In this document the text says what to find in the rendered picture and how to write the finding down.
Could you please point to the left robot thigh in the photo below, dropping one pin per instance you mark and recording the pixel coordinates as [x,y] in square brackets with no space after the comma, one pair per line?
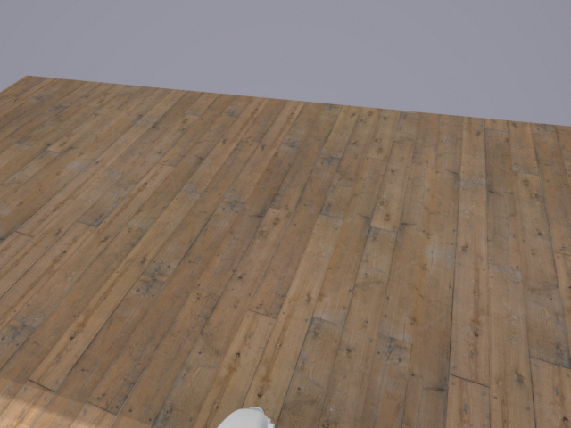
[246,418]

